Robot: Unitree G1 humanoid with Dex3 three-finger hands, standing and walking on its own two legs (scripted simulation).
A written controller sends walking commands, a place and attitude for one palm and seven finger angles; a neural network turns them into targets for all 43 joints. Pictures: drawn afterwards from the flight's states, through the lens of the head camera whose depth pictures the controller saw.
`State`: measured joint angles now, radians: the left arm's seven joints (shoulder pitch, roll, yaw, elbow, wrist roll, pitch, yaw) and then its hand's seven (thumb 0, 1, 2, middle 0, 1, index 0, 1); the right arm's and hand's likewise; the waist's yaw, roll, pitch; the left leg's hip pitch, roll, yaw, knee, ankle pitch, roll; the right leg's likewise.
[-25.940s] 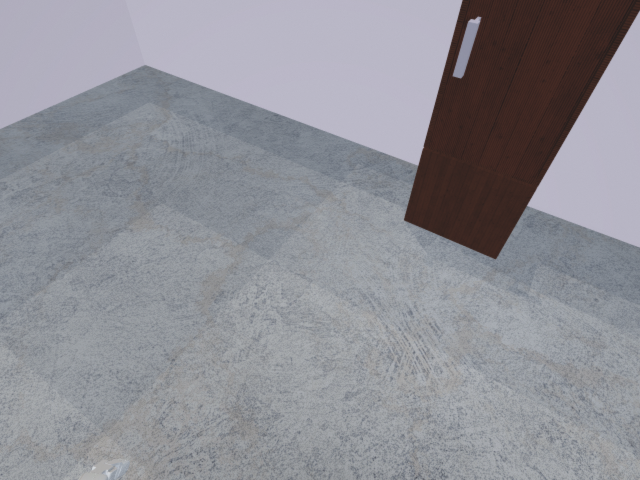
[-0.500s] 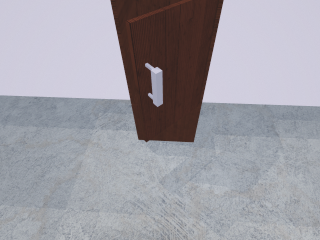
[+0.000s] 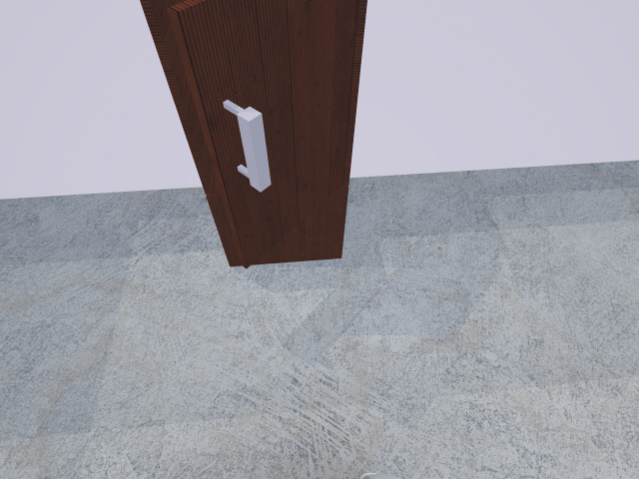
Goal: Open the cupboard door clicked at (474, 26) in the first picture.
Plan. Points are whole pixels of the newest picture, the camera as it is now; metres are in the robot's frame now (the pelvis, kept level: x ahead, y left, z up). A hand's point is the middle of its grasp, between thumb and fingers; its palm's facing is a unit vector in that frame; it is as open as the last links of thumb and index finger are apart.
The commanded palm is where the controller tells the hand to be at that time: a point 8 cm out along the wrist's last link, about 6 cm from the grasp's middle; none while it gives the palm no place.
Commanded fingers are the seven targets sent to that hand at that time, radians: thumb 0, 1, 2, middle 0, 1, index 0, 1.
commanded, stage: walk to a spot facing it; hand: left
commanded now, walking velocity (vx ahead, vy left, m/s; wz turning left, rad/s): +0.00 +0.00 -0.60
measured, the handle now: (246, 146) +0.60 +0.16 +0.03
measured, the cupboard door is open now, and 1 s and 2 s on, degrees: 44 44 44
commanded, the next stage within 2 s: none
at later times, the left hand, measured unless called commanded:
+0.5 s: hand out of the picture +0.09 +0.18 -0.17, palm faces -0.21 -0.95 -0.24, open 7.4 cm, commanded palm none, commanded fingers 0.00 0.90 0.90 -0.20 -0.30 -0.20 -0.30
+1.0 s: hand (261, 471) +0.15 +0.09 -0.16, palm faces -0.56 -0.78 -0.27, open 7.4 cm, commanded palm none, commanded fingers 0.00 0.90 0.90 -0.20 -0.30 -0.20 -0.30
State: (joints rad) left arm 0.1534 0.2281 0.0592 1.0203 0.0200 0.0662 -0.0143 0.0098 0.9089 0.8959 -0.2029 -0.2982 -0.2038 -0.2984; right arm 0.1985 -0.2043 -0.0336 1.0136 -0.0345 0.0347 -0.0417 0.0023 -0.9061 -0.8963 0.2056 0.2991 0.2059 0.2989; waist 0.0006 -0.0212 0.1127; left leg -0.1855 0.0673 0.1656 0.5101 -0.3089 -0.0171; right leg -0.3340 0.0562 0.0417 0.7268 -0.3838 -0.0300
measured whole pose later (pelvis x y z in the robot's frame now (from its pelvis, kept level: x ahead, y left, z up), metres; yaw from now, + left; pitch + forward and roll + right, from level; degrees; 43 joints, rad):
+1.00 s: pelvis -0.03 -0.04 +0.00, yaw -36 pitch +1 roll +2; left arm 0.18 0.24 0.06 0.91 0.03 0.04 0.00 0.01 0.91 0.90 -0.20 -0.30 -0.20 -0.30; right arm 0.15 -0.26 -0.06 0.89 -0.01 0.05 -0.02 0.01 -0.91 -0.90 0.20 0.30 0.20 0.30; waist 0.00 -0.02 0.13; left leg -0.44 0.05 0.04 0.93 -0.47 -0.07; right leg -0.33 0.03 0.10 0.54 -0.24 -0.03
